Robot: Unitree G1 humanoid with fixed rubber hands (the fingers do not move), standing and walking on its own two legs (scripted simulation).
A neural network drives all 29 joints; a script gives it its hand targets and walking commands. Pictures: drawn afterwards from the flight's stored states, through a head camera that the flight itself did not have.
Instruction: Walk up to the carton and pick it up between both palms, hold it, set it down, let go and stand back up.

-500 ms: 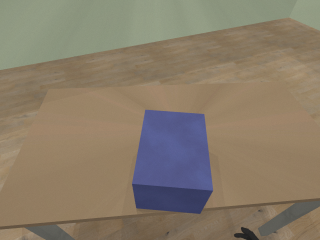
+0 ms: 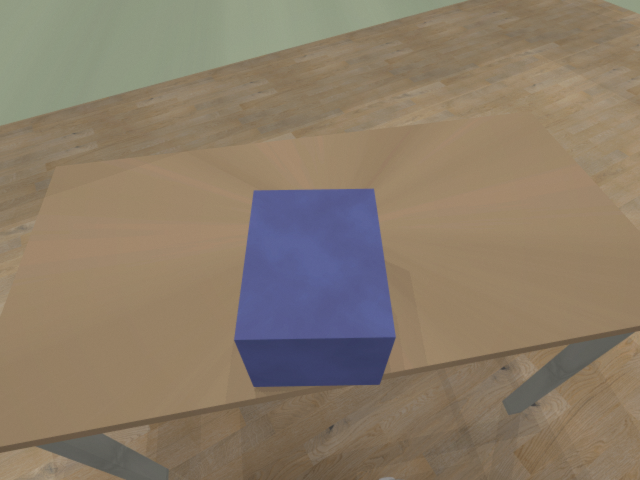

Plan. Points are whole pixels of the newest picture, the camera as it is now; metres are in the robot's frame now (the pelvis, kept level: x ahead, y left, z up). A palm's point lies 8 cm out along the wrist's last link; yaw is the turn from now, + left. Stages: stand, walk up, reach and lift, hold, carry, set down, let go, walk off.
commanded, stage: walk up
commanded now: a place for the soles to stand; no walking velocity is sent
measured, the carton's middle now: (315, 285) +0.39 +0.02 -0.01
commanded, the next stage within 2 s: none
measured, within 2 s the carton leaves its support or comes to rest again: neither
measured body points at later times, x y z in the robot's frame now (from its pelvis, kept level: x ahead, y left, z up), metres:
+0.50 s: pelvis -0.14 +0.05 +0.00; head -0.10 +0.07 +0.45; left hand -0.02 +0.32 -0.14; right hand -0.06 -0.22 -0.11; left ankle -0.06 +0.16 -0.73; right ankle -0.20 -0.07 -0.70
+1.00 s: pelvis -0.16 +0.05 +0.01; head -0.15 +0.07 +0.46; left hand -0.11 +0.29 -0.15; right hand -0.17 -0.20 -0.13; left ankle -0.08 +0.16 -0.73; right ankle -0.21 -0.06 -0.73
